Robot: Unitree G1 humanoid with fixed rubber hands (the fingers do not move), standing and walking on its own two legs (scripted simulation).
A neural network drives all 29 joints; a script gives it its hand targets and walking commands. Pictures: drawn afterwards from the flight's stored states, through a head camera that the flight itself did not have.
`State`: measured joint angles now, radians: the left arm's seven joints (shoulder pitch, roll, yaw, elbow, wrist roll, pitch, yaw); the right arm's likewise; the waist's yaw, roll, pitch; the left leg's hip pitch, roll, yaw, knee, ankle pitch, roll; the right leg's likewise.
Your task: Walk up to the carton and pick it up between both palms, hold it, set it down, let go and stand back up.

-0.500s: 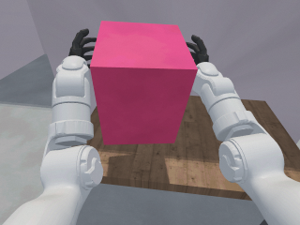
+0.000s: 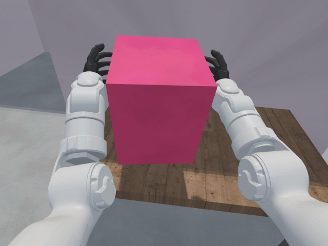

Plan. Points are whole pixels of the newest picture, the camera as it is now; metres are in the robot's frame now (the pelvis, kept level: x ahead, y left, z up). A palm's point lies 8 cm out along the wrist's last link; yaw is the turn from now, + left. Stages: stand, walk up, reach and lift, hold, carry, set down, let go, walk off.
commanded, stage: set down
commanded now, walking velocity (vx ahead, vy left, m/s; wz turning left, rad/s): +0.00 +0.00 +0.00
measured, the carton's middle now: (156, 102) +0.43 +0.00 +0.20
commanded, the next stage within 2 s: none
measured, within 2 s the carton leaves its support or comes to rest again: neither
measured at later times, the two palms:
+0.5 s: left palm (100, 85) +0.43 +0.14 +0.25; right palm (219, 91) +0.41 -0.15 +0.24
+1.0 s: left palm (108, 99) +0.44 +0.13 +0.20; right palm (219, 100) +0.42 -0.16 +0.20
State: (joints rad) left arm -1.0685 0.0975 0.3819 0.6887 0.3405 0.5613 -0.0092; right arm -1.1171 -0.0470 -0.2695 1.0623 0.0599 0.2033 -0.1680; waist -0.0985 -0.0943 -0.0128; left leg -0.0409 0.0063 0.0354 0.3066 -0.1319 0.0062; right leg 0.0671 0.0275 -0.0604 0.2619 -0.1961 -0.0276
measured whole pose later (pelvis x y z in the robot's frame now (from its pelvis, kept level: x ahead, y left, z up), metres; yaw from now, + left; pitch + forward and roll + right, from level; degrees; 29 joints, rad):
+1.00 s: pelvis +0.01 +0.00 +0.00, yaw -1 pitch -2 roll +0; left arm -1.00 0.03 0.46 0.81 0.36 0.39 0.02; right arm -1.02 0.01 -0.49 1.01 -0.18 0.11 -0.09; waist -0.07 -0.06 -0.02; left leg -0.12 0.01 0.05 0.28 -0.12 0.01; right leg -0.04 0.02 -0.05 0.28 -0.20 -0.02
